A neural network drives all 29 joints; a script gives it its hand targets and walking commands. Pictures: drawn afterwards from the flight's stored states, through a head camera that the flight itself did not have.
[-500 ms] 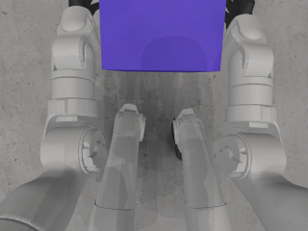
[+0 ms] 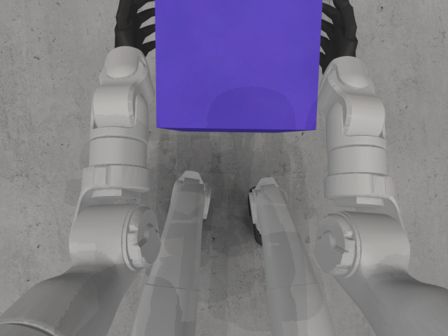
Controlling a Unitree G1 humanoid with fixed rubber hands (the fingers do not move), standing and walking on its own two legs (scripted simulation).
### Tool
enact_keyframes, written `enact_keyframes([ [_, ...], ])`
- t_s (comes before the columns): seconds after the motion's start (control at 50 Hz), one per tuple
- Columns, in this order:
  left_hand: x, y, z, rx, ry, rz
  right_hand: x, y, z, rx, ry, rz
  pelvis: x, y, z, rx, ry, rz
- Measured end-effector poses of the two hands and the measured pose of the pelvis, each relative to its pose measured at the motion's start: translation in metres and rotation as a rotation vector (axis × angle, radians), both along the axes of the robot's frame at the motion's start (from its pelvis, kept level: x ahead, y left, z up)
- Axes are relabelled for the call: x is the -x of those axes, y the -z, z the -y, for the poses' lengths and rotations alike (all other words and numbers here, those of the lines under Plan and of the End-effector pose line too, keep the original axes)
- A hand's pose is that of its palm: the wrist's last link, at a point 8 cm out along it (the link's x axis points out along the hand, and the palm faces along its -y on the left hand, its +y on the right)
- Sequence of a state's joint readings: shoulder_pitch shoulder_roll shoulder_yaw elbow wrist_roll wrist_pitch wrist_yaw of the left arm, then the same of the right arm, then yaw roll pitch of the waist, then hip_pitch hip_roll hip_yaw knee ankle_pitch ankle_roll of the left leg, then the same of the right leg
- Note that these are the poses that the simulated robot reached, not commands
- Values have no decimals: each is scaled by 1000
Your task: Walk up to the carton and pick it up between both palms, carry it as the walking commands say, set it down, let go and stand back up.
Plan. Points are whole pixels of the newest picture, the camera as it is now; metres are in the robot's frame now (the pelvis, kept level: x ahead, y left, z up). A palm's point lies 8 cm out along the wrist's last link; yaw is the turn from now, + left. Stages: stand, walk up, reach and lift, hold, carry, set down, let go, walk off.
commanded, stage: reach and lift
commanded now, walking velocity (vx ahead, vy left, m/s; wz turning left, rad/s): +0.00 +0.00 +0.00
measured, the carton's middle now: (233, 67) +0.50 +0.00 -0.13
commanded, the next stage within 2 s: none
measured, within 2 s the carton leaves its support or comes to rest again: neither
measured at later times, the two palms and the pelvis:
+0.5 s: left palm (103, 26) +0.47 +0.15 +0.05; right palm (394, 36) +0.47 -0.14 +0.06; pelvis +0.06 +0.00 +0.06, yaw +0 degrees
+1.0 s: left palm (83, 12) +0.45 +0.14 +0.11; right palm out of the picture +0.45 -0.15 +0.12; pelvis +0.13 -0.01 +0.13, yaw +0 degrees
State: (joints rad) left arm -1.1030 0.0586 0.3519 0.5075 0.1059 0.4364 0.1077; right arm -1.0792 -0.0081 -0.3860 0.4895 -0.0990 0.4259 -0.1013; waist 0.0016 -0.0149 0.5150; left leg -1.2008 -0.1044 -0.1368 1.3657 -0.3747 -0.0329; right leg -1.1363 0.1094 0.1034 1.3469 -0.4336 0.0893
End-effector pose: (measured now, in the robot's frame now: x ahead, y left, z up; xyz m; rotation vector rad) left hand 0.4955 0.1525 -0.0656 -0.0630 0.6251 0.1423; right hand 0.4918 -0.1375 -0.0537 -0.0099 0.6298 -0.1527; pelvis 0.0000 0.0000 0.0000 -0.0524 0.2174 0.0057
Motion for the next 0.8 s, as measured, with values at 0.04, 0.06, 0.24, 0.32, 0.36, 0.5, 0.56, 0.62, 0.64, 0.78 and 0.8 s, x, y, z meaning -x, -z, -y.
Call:
enact_keyframes([
  [0.04, 2, -6, 0, -2, 1, 0, 1, -6, 0, 1, -1, 0, -1, -5, 0, -1, -1, 8],
  [0.06, 2, -9, 1, -3, 1, 2, 2, -9, 1, 1, -1, 2, -2, -7, 0, -2, -1, 13],
  [0.24, 10, -36, 4, 0, 4, 0, 10, -37, 4, 4, 1, 0, -12, -28, 1, -8, 1, 28],
  [0.32, 15, -51, 4, 4, 3, -6, 15, -54, 4, 4, 2, -6, -19, -38, 2, -12, 3, 16],
  [0.36, 18, -61, 4, 6, 2, -12, 17, -64, 4, 4, 2, -12, -25, -42, 2, -13, 3, -2],
  [0.5, 26, -112, 3, 14, -1, -40, 24, -116, 3, 9, -4, -40, -61, -63, 3, -18, 4, -111],
  [0.56, 27, -137, 3, 16, -1, -43, 25, -140, 3, 9, -4, -43, -77, -77, 2, -19, 2, -96],
  [0.62, 28, -153, 5, 12, 5, -56, 26, -157, 5, 9, -1, -57, -90, -90, 2, -23, 4, -74],
  [0.64, 28, -156, 5, 7, 9, -63, 27, -160, 6, 12, -2, -63, -94, -93, 2, -25, 5, -65],
  [0.78, 36, -165, 9, -8, 20, -92, 37, -165, 11, 1, 5, -92, -113, -115, 2, -31, 11, -13],
  [0.8, 37, -165, 10, -7, 18, -94, 39, -164, 11, -2, 5, -94, -115, -118, 2, -32, 11, -8],
])
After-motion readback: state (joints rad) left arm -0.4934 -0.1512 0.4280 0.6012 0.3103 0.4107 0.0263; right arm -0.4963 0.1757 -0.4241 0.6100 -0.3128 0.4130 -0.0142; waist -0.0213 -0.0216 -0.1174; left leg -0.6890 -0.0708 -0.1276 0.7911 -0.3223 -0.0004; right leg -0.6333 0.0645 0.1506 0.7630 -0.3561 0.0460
